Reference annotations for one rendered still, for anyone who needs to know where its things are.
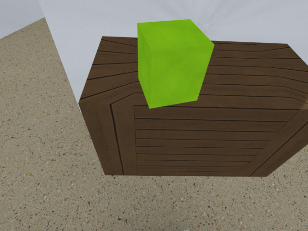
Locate pedestal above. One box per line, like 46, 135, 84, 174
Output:
78, 36, 308, 177

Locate carton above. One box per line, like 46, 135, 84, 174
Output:
137, 19, 214, 109

